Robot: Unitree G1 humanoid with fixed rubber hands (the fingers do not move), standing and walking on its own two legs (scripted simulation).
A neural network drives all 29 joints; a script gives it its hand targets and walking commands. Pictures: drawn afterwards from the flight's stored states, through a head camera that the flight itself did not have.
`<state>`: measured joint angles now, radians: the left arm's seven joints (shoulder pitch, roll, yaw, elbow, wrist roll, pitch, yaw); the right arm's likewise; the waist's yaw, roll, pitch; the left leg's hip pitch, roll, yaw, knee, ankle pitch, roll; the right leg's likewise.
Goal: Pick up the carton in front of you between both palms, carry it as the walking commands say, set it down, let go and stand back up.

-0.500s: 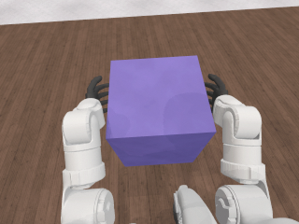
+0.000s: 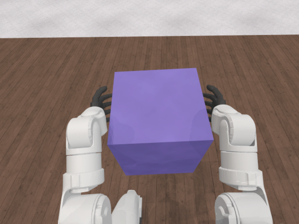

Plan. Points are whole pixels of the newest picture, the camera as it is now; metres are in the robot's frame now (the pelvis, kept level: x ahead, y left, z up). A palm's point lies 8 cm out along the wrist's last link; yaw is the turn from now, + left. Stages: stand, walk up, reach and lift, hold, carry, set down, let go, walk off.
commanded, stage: carry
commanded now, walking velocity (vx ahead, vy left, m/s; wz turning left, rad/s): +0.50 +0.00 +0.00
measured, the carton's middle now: (157, 127) +0.35 +0.03 +0.01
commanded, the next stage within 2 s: none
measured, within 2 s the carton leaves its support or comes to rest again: neither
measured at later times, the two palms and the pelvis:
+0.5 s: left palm (124, 41) +0.67 +0.15 +0.06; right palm (209, 45) +0.64 -0.14 +0.06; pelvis +0.30 +0.03 -0.04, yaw -2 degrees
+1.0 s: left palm (132, 15) +0.94 +0.16 +0.00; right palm (195, 14) +0.96 -0.14 +0.00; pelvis +0.60 -0.01 -0.08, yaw +0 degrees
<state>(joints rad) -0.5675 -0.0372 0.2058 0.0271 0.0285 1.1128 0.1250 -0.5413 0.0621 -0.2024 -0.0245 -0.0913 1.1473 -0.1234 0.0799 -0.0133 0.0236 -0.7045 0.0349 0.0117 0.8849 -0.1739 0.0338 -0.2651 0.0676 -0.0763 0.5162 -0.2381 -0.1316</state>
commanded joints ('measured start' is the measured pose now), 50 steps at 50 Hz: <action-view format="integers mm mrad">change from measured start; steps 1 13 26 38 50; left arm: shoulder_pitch -687 -744 -669 -574 -687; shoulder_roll -1070 -1000 -1012 -957 -1115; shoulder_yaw -753 -664 -687 -588 -735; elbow -151 -23 -115 101 -93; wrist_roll -468 -406 -312 -295 -469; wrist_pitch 4 74 37 48 -12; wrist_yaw -274 -243 -173 -236 -274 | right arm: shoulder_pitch -688 -716 -785 -748 -659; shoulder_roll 979 919 1018 1027 1025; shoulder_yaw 712 633 709 651 685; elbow -128 16 -108 93 -53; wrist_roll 365 408 513 461 370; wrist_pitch -48 38 6 14 -60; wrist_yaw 167 229 257 256 177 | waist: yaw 22 -146 -176 1 -1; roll -89 99 117 -224 -90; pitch -475 -579 -475 -655 -502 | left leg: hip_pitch -36 939 885 -111 -89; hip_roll -66 303 98 -89 -12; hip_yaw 93 -560 -126 -65 34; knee -179 -433 -391 609 17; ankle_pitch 159 172 754 -433 38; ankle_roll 3 327 132 8 -9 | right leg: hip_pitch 473 -551 -502 661 425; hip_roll -186 -53 -56 -465 -245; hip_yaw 187 131 1 682 253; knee -4 945 250 -2 -31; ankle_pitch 868 -281 210 434 796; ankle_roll -23 79 94 -257 -45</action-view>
